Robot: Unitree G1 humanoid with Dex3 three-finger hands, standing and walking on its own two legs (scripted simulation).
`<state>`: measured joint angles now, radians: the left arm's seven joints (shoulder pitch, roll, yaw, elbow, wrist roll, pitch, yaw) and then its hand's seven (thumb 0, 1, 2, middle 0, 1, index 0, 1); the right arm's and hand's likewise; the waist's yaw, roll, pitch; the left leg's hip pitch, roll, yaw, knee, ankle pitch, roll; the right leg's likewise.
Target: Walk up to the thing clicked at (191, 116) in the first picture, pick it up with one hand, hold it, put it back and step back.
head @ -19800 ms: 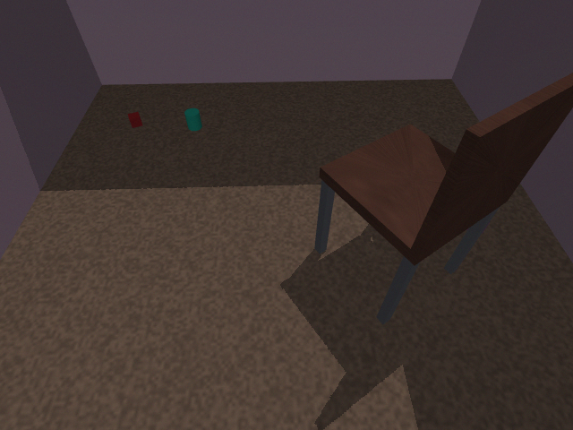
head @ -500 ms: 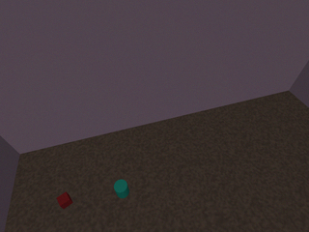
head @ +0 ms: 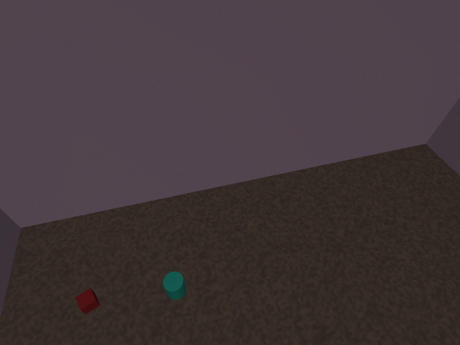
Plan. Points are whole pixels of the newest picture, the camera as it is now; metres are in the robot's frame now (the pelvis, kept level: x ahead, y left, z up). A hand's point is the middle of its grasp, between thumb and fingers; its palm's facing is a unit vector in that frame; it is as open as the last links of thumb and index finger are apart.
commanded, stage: walk up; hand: left
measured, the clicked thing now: (174, 285) +0.48 +0.23 -0.73
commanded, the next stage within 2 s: stand in 0.90 s
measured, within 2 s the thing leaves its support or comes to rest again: neither
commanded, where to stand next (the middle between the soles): +0.06 +0.00 m, yaw +1 degrees
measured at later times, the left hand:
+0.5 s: hand out of the picture +0.08 +0.24 -0.16, palm faces +0.01 -0.95 -0.32, open 7.4 cm
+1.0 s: hand out of the picture +0.10 +0.25 -0.15, palm faces +0.00 -0.94 -0.34, open 7.4 cm
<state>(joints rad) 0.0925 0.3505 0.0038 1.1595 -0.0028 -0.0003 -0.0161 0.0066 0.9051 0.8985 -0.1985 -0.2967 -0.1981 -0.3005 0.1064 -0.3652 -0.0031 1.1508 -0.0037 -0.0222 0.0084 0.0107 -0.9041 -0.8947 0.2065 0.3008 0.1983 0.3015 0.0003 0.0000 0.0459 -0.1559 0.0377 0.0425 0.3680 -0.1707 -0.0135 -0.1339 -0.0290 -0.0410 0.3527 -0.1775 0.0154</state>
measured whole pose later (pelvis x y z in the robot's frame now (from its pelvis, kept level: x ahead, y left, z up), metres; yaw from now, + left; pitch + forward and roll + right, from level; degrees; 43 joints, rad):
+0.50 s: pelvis +0.01 -0.01 +0.00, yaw +0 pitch -2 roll +0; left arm 0.09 0.34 0.01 1.16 0.01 0.00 -0.01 0.01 0.90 0.90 -0.20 -0.30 -0.20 -0.30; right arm 0.08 -0.35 -0.01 1.16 0.00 -0.01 0.01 0.01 -0.90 -0.89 0.21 0.30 0.20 0.30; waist 0.01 0.00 0.05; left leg -0.12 0.04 0.03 0.33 -0.16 -0.02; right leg -0.10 -0.03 -0.05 0.32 -0.18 0.01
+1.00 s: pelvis +0.02 -0.01 +0.00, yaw +0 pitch -2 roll +0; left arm 0.09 0.34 0.01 1.14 0.00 -0.01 -0.01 0.01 0.90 0.90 -0.20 -0.30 -0.20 -0.30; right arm 0.10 -0.34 0.00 1.15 -0.01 -0.01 0.01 0.01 -0.90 -0.89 0.21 0.30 0.20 0.30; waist 0.00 0.00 0.05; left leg -0.11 0.04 0.04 0.32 -0.17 -0.03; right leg -0.10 -0.02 -0.05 0.32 -0.18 0.01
